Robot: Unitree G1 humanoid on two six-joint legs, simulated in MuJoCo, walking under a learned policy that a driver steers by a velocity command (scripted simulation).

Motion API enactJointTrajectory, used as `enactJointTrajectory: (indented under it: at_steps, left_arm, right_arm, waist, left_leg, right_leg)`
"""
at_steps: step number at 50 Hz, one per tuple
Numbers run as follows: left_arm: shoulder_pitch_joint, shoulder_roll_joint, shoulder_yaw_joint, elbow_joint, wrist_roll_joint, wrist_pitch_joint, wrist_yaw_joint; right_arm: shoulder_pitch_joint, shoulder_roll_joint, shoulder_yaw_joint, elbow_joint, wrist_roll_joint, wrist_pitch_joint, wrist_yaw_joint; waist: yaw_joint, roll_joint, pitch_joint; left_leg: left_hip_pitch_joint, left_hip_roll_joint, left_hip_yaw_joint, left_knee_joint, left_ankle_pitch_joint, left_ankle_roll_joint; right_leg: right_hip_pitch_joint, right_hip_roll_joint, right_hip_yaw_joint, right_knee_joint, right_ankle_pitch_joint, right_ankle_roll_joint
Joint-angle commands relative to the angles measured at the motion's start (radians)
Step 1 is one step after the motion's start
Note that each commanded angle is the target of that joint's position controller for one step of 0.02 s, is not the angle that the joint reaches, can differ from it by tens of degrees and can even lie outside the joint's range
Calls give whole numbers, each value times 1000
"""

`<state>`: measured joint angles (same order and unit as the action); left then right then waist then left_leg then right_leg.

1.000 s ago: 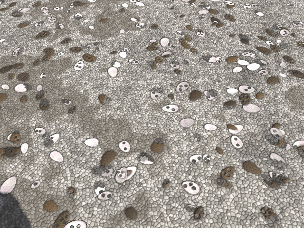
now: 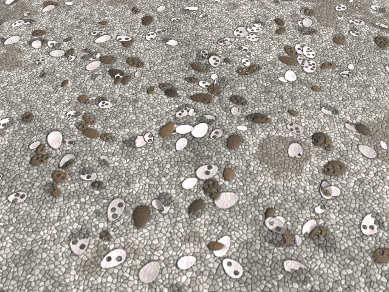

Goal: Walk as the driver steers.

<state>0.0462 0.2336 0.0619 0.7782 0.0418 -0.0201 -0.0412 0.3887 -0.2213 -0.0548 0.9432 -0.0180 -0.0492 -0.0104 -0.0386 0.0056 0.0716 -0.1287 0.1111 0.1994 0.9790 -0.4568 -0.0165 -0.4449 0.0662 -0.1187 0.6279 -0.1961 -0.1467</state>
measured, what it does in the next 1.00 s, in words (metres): walks ahead: left foot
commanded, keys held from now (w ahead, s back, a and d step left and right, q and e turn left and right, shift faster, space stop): w+e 0.20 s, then w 0.20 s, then w+q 0.60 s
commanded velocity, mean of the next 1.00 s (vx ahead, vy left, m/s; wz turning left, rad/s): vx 0.50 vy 0.00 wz -0.03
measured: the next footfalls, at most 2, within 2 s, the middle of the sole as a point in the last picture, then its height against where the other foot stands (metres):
left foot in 0.50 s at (183, 284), level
right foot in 1.02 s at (237, 212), level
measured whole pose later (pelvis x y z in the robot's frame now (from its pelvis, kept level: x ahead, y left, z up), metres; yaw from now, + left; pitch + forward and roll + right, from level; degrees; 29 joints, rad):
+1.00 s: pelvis +0.54 -0.04 +0.02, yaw +3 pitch +2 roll +1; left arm 0.01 0.24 0.00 0.70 0.03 -0.06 -0.02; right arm 0.46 -0.27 -0.07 0.86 -0.01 -0.04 0.00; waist -0.11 -0.02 0.02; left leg -0.04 -0.12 -0.19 0.37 -0.35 0.07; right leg -0.50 -0.01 0.04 0.54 -0.12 0.03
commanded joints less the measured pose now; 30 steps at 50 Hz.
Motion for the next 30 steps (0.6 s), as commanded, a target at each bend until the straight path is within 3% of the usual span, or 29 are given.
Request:
enactJointTrajectory:
  at_steps: [1,2,3,4,6,9,12,16,20,23,24,25,26,27,28,29,30]
  left_arm:
    - [292,236,70,29,-23,15,37]
    - [248,182,56,33,-30,6,38]
    - [212,156,48,31,-35,-4,42]
    - [185,139,40,21,-40,-13,43]
    - [213,145,37,29,-45,-35,39]
    - [277,171,42,41,-42,-44,36]
    - [345,167,39,54,-43,-44,35]
    - [425,150,27,81,-39,-51,43]
    - [470,160,20,102,-25,-51,56]
    - [414,187,21,102,-17,-59,63]
    - [406,196,22,107,-11,-60,61]
    - [389,197,21,108,-11,-59,58]
    - [392,162,9,83,-15,-64,57]
    - [507,90,0,72,-45,-64,47]
    - [463,150,5,71,-5,-68,49]
    - [374,153,5,50,-3,-70,44]
    - [304,144,-2,33,-1,-75,38]
  right_arm:
    - [-144,-131,-22,-182,13,-44,17]
    - [-115,-125,-19,-163,13,-51,14]
    - [-113,-122,-20,-161,-5,-39,12]
    - [-68,-113,-18,-150,-23,-18,13]
    - [-65,-104,-17,-159,-34,12,18]
    - [-178,-103,-15,-200,-32,26,26]
    - [-284,-102,-10,-235,-27,28,30]
    - [-389,-92,2,-268,-22,20,39]
    - [-481,-95,11,-309,-13,5,47]
    - [-359,-125,0,-276,-7,-4,39]
    - [-253,-147,-11,-241,-3,-7,28]
    - [-100,-161,-20,-193,-6,-13,17]
    - [62,-216,-35,-162,-25,-18,4]
    - [98,-321,-64,-150,-35,-14,10]
    - [9,-246,-50,-152,13,-1,28]
    - [-88,-194,-39,-173,19,2,33]
    - [-118,-153,-29,-174,10,-1,36]
  waist:
    - [134,-41,-184]
    - [82,20,-100]
    - [44,27,-73]
    - [15,19,-83]
    - [0,-9,-86]
    - [30,-17,-53]
    - [70,-40,-37]
    - [114,-58,-29]
    - [139,-70,-1]
    - [67,-95,-30]
    - [21,-96,-86]
    - [-54,-69,-163]
    - [-110,6,-273]
    - [-43,259,-353]
    - [-8,157,-284]
    - [18,73,-138]
    - [17,0,-85]
  left_leg:
    - [-660,-30,-210,433,72,16]
    - [-592,6,-213,319,124,18]
    - [-529,26,-224,249,128,11]
    - [-466,28,-224,220,139,1]
    - [-441,22,-215,163,132,-20]
    - [-512,15,-197,46,245,-41]
    - [-576,4,-194,-88,359,-41]
    - [-585,-22,-180,-232,458,-15]
    - [-555,-62,-158,-356,440,29]
    - [-345,-121,-129,-437,338,93]
    - [-224,-158,-117,-452,298,116]
    - [-43,-160,-117,-509,336,145]
    - [200,14,-320,-506,262,199]
    - [415,263,-847,-601,251,363]
    - [344,247,-989,-703,200,364]
    - [212,218,-815,-704,182,349]
    - [118,167,-709,-722,282,328]
  right_leg:
    - [640,-385,632,-352,53,-236]
    - [493,-336,533,-365,203,-192]
    - [407,-279,460,-372,284,-162]
    - [354,-250,414,-389,325,-152]
    - [311,-223,387,-394,412,-162]
    - [302,-184,378,-427,352,-135]
    - [363,-176,382,-436,350,-100]
    - [460,-181,365,-417,448,-62]
    - [543,-216,374,-388,532,-59]
    - [546,-228,316,-304,799,-15]
    - [554,-216,291,-183,930,-3]
    - [511,-182,244,3,924,13]
    - [335,-140,211,277,638,27]
    - [-13,64,131,652,-111,86]
    - [-131,23,210,723,-252,71]
    - [-178,-37,212,705,-170,74]
    - [-170,-71,202,652,-123,80]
